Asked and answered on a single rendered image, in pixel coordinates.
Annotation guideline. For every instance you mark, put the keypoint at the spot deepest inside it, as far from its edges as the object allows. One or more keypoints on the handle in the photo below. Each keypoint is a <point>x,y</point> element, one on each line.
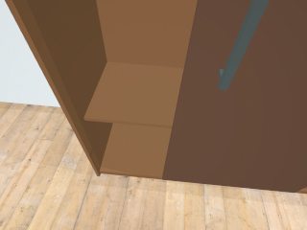
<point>251,21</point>

